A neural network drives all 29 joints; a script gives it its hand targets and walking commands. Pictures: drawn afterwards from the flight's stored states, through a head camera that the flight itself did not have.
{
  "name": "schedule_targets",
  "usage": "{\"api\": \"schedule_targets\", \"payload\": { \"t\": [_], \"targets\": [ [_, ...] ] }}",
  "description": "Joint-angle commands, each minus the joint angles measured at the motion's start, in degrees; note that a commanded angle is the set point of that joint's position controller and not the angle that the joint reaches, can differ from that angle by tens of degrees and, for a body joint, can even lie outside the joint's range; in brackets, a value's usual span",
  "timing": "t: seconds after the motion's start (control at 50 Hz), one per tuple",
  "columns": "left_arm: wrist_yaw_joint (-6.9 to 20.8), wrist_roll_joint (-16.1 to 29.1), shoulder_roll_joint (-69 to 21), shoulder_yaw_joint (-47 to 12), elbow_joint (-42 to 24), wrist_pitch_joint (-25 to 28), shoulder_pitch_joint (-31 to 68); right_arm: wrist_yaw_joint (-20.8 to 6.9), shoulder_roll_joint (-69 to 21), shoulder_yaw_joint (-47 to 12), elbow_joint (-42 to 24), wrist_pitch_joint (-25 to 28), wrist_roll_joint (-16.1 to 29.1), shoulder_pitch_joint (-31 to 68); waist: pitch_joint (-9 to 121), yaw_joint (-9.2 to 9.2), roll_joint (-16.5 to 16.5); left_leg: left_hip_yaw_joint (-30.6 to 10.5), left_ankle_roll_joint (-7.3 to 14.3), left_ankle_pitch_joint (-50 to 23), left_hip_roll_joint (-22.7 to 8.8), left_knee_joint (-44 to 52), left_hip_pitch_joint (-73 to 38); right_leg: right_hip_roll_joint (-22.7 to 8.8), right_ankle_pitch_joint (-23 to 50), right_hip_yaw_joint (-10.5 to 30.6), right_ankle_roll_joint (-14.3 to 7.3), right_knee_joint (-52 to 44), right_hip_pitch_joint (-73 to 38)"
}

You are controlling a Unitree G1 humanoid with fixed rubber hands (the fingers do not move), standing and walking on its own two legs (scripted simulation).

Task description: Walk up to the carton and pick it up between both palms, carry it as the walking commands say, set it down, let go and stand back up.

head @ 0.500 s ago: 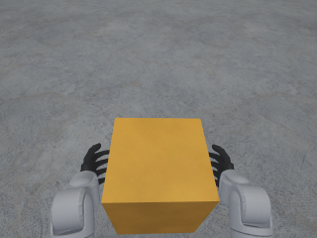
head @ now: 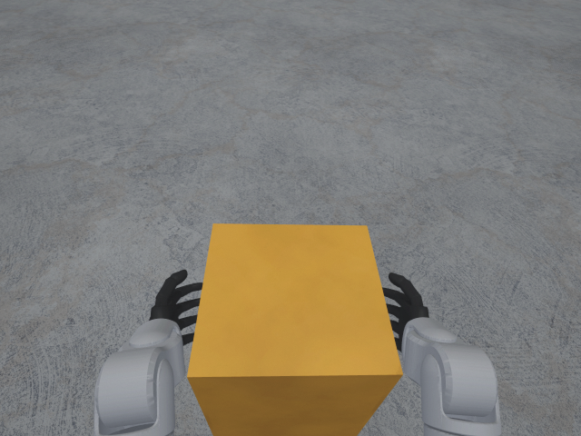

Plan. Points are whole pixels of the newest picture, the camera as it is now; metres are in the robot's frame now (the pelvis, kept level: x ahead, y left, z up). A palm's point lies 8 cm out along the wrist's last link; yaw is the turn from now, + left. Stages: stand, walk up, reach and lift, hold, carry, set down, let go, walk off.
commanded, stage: carry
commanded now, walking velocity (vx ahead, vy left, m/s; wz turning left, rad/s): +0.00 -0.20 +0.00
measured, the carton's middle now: (288, 335) +0.28 +0.01 +0.00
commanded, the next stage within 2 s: none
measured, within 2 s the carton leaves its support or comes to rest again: neither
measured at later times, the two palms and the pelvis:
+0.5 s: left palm (287, 380) +0.20 +0.02 +0.07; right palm (549, 384) +0.20 -0.28 +0.07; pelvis -0.05 -0.14 +0.00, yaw +0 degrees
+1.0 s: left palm (404, 423) +0.16 -0.10 +0.08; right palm out of the picture +0.15 -0.40 +0.08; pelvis -0.10 -0.25 -0.01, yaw +1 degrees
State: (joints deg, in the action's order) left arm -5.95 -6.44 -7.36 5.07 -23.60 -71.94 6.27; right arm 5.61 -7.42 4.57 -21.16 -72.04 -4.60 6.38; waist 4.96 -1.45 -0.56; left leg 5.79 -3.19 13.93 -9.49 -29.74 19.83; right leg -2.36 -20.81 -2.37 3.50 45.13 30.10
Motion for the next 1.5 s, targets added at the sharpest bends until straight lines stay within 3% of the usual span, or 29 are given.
{"api": "schedule_targets", "payload": {
  "t": [0.0, 0.04, 0.06, 0.08, 0.1, 0.12, 0.16, 0.24, 0.3, 0.32, 0.34, 0.36, 0.38, 0.42, 0.46, 0.52, 0.56, 0.6, 0.62, 0.64, 0.66, 0.74, 0.82, 0.86, 0.9, 0.96, 1.04, 1.1, 1.48],
  "targets": [
    [15.29, 27.39, -53.47, -42.80, -5.16, 1.52, 30.00, -15.17, -47.06, -36.60, -7.54, 1.83, 20.66, 26.28, 17.24, 2.70, -14.26, -2.84, 6.01, -32.17, -9.31, 1.97, -15.11, 1.63, 0.53, -5.07, 0.16, -12.28, -4.52],
    [15.52, 27.54, -52.56, -42.02, -4.39, 1.31, 28.49, -14.91, -46.12, -36.02, -6.84, 1.67, 19.27, 24.63, 18.38, 2.53, -9.67, -0.30, 2.13, -25.15, -5.96, -2.17, -12.32, 1.55, 8.89, -6.38, -0.99, -23.31, -13.03],
    [15.71, 27.50, -51.84, -41.53, -3.99, 1.23, 28.43, -14.74, -45.65, -35.92, -6.62, 1.69, 18.82, 24.42, 19.25, 2.42, -3.85, 0.31, -0.33, -15.80, -4.04, -6.42, -5.23, -2.98, 18.18, -1.77, -2.08, -24.40, -20.95],
    [15.81, 26.84, -50.68, -40.86, -3.25, 1.17, 27.76, -14.61, -45.46, -36.05, -6.70, 1.61, 18.36, 24.48, 20.02, 1.70, 8.34, 1.97, -2.90, 4.63, -0.10, -15.32, 7.56, -13.45, 36.33, 9.80, -5.35, -22.95, -28.94],
    [15.91, 25.14, -53.18, -39.77, -1.16, 1.62, 24.70, -15.01, -47.47, -37.30, -6.99, 1.14, 18.82, 24.89, 20.09, 1.09, 19.72, 1.80, -1.50, 23.89, 5.58, -20.68, 12.19, -16.29, 46.57, 12.45, -10.78, -21.99, -26.85],
    [16.01, 23.93, -54.29, -37.99, -0.10, 2.07, 24.91, -15.34, -49.38, -39.85, -8.39, 1.35, 20.64, 28.72, 19.01, 1.28, 19.42, -0.48, -0.55, 25.49, 5.48, -27.49, 12.50, -15.80, 44.70, 12.84, -12.81, -22.86, -24.11],
    [15.73, 23.99, -55.38, -37.69, -2.61, 2.90, 27.36, -15.75, -50.83, -42.08, -9.89, 2.12, 23.70, 33.06, 19.46, 1.46, 11.21, -1.88, 0.70, 19.46, 4.41, -30.64, 13.73, -13.07, 32.99, 7.26, -12.22, -21.64, -24.84],
    [14.41, 22.21, -55.46, -37.20, -4.12, 3.63, 26.84, -16.08, -50.47, -43.88, -13.00, 2.16, 27.40, 36.48, 19.02, 0.89, 10.24, 1.13, 1.58, 13.98, 5.46, -19.59, 6.60, -10.69, 16.71, 4.70, -12.40, -24.43, -20.30],
    [13.60, 20.71, -53.16, -36.85, -2.26, 2.79, 23.48, -16.39, -48.24, -42.58, -9.75, 1.26, 26.75, 31.89, 18.24, 1.67, 7.93, 1.98, 3.38, 5.40, 5.98, -0.27, -4.14, -9.13, 15.24, 3.27, -10.97, -22.87, -16.54],
    [13.44, 20.03, -52.15, -36.75, -1.90, 2.50, 22.87, -16.67, -47.61, -41.94, -9.06, 0.95, 26.34, 30.85, 17.79, 1.95, 6.20, -1.44, 4.01, 2.32, 3.23, 5.61, -10.18, -7.87, 14.73, 2.72, -8.96, -20.52, -11.94],
    [13.40, 19.92, -52.30, -37.41, -1.88, 2.14, 23.63, -16.95, -47.47, -41.39, -8.85, 0.74, 26.28, 30.39, 17.61, 2.49, -0.85, -13.32, 6.12, 2.60, -5.87, 10.44, -16.96, -5.55, 11.32, 1.94, -5.78, -13.56, -3.12],
    [13.39, 20.01, -52.23, -37.43, -2.07, 1.63, 23.28, -17.12, -47.15, -40.85, -8.50, 0.62, 26.26, 29.94, 16.63, 1.42, -13.88, -29.12, 11.19, -7.71, -21.23, 12.35, -19.23, -1.69, -3.26, -0.51, -2.46, -2.95, 6.71],
    [13.83, 20.78, -52.60, -38.02, -2.20, 1.56, 26.05, -17.24, -48.46, -39.83, -6.05, 1.14, 25.38, 28.47, 12.70, 2.42, -12.40, -26.66, 15.36, -18.95, -22.46, 11.29, -12.61, -2.45, -5.53, 4.57, -2.49, 6.64, 7.31],
    [14.75, 23.79, -54.72, -41.42, -4.82, 2.23, 31.79, -17.18, -49.62, -39.77, -8.29, 2.00, 24.84, 31.14, 10.92, 2.22, -6.27, -17.07, 11.43, -14.84, -15.60, 10.88, -9.72, -1.64, -0.67, 4.56, -1.53, 11.34, 7.20],
    [15.14, 25.57, -55.34, -42.72, -5.50, 2.18, 32.49, -16.58, -49.86, -39.28, -8.99, 2.15, 24.23, 31.40, 11.65, 1.71, -9.91, -9.11, 8.48, -16.58, -10.91, 9.42, -10.53, -1.44, 0.92, 2.45, 0.21, 6.08, 5.35],
    [15.18, 27.28, -54.60, -43.49, -6.90, 1.99, 31.91, -15.80, -48.53, -38.03, -8.95, 2.05, 22.76, 28.87, 15.41, 2.31, -13.50, -3.33, 7.04, -26.97, -8.23, 5.01, -12.10, 0.85, -1.37, -2.37, 0.73, -4.33, -1.90],
    [15.24, 27.32, -52.82, -42.54, -5.81, 1.64, 30.20, -15.37, -47.07, -37.21, -7.75, 1.70, 21.29, 26.84, 17.52, 2.38, -13.40, -0.50, 4.71, -23.56, -5.84, 1.20, -12.38, 1.87, 3.91, -6.14, 0.28, -15.61, -8.68],
    [15.66, 27.36, -51.64, -41.36, -4.27, 1.30, 28.55, -14.98, -45.97, -36.25, -6.15, 1.58, 19.64, 24.94, 18.24, 2.30, -4.85, 1.34, 0.66, -11.32, -2.29, -4.74, -5.32, -2.45, 15.81, -3.00, -0.60, -23.30, -19.81],
    [15.85, 26.92, -50.04, -40.34, -3.30, 1.15, 27.94, -14.73, -45.02, -36.02, -5.73, 1.55, 18.80, 24.27, 18.88, 2.22, 6.78, 1.94, -1.99, 5.85, 1.08, -11.93, 5.39, -13.07, 33.50, 9.26, -2.91, -23.22, -27.10],
    [16.05, 25.82, -51.54, -39.67, -1.33, 1.30, 25.77, -14.81, -46.47, -36.81, -5.29, 1.21, 18.72, 23.41, 19.26, 1.94, 16.74, 0.60, -1.59, 19.43, 5.06, -14.24, 8.63, -17.66, 40.46, 13.85, -7.02, -24.15, -25.22],
    [16.34, 24.41, -53.35, -38.34, 0.31, 1.49, 25.56, -15.01, -48.49, -39.24, -6.40, 1.07, 19.81, 26.82, 17.84, 2.05, 17.58, -1.05, -0.74, 20.96, 4.98, -18.94, 5.72, -16.13, 36.57, 12.63, -8.52, -24.54, -19.65],
    [15.90, 23.66, -55.16, -37.20, -3.11, 2.87, 29.07, -15.99, -51.65, -43.80, -11.93, 1.84, 25.98, 37.56, 17.99, 1.50, 12.89, -0.93, 1.11, 14.30, 5.20, -17.55, 5.94, -11.97, 19.55, 6.02, -8.09, -23.51, -19.50],
    [14.05, 20.53, -52.81, -35.52, -1.47, 2.53, 24.72, -16.04, -48.55, -42.77, -10.24, 0.97, 27.12, 35.62, 17.48, 1.55, 7.67, 0.25, 2.34, 3.47, 6.37, 2.26, -3.91, -9.79, 6.52, 4.25, -7.31, -24.66, -17.40],
    [13.36, 18.68, -51.35, -34.79, -0.10, 2.16, 22.60, -16.43, -46.73, -41.88, -8.41, 0.27, 26.73, 33.51, 18.09, 1.39, 4.33, -7.02, 3.78, -0.57, 0.00, 6.06, -9.17, -9.27, 10.40, 5.17, -5.22, -20.71, -14.16],
    [13.59, 19.98, -52.11, -36.42, -1.78, 1.80, 25.56, -16.74, -47.70, -40.69, -6.43, 0.66, 25.94, 31.69, 15.30, 1.36, -4.89, -9.92, 4.46, 2.77, -3.20, 7.25, -2.30, -5.94, 9.15, 1.87, -4.05, -19.97, -15.65],
    [14.22, 22.48, -53.05, -38.66, -3.01, 1.38, 30.30, -16.59, -48.86, -39.96, -6.40, 0.53, 25.59, 33.19, 12.03, 1.38, -3.52, -5.54, 2.64, 10.31, 0.60, 6.79, 1.29, -6.28, 5.25, 3.40, -4.69, -22.38, -15.44],
    [15.11, 23.96, -52.42, -38.87, -0.96, 0.62, 30.11, -15.46, -47.98, -39.21, -5.68, 0.20, 23.53, 32.29, 13.29, 1.78, 3.36, -2.99, 3.01, 5.52, 3.19, 1.26, -3.23, -8.52, -1.65, 6.91, -4.98, -28.65, -11.05],
    [15.52, 24.49, -52.56, -38.69, -0.51, 0.51, 30.40, -14.84, -47.74, -38.96, -5.77, 0.34, 22.82, 32.66, 13.82, 1.75, 4.38, -3.21, 3.19, 4.67, 3.22, 1.28, -3.36, -8.16, -0.87, 6.04, -5.01, -28.84, -11.43],
    [14.23, 22.90, -50.75, -37.56, -1.81, 1.08, 28.67, -14.57, -45.65, -39.14, -7.02, 1.05, 23.40, 32.40, 16.32, 1.05, 0.31, -5.76, 4.11, -2.39, 0.83, 3.56, -2.94, -6.79, 15.15, 1.76, -5.37, -20.55, -16.48]
  ]
}}
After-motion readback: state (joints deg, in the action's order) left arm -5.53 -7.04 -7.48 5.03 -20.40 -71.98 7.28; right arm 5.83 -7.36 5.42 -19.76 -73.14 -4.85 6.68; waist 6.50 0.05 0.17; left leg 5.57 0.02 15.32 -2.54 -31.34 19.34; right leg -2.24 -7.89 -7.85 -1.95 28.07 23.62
